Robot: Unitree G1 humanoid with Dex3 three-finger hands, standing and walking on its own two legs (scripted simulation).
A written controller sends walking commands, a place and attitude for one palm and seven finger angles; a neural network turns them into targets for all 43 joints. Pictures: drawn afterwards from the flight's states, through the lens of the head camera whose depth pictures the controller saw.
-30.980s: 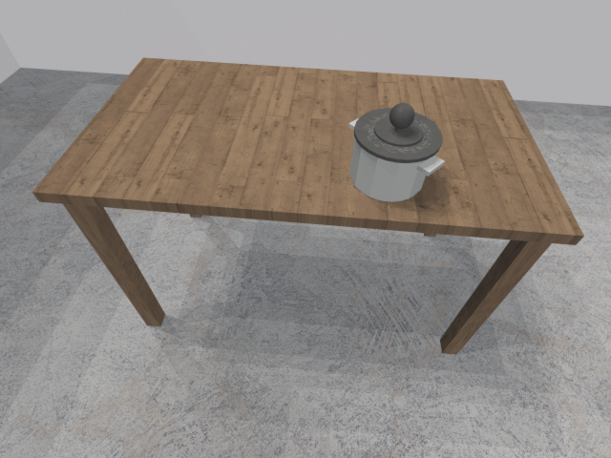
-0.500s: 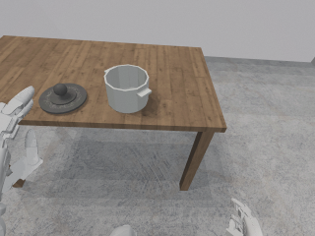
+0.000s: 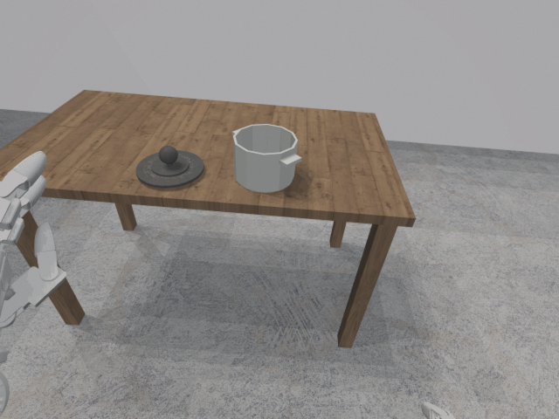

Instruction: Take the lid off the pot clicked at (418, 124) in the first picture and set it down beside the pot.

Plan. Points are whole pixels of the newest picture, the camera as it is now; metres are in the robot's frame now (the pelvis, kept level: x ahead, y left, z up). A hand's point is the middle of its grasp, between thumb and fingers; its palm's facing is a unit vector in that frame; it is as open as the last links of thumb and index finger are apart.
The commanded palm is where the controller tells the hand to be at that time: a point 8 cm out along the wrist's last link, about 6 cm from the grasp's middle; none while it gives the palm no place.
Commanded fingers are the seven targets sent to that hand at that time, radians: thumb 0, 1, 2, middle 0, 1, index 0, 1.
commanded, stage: stop stepping back and stand still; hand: left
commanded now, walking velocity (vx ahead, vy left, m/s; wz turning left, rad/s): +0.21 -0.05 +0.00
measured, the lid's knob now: (168, 154) +0.75 +0.35 +0.00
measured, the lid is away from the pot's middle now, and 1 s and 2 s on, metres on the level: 0.26 0.26 0.26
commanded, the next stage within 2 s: let the arm hang, fingers relaxed in 1.92 s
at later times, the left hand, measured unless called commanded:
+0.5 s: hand out of the picture +0.13 +0.32 +0.14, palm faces +0.40 -0.83 -0.38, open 7.4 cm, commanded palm none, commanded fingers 0.00 0.90 0.90 -0.20 -0.30 -0.20 -0.30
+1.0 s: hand out of the picture +0.09 +0.23 -0.14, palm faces -0.09 -0.98 -0.16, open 7.2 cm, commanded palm none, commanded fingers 0.00 0.90 0.90 -0.20 -0.30 -0.20 -0.30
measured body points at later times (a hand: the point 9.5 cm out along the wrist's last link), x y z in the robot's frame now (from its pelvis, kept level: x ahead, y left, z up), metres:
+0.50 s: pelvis -0.08 +0.05 -0.01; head -0.12 +0.08 +0.44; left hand +0.10 +0.36 +0.16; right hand +0.05 -0.20 -0.08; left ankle -0.12 +0.12 -0.67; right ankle -0.06 -0.09 -0.70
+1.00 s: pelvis -0.01 +0.04 +0.03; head +0.05 +0.07 +0.48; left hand +0.10 +0.28 -0.12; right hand -0.12 -0.19 -0.08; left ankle -0.12 +0.13 -0.70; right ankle +0.05 -0.12 -0.68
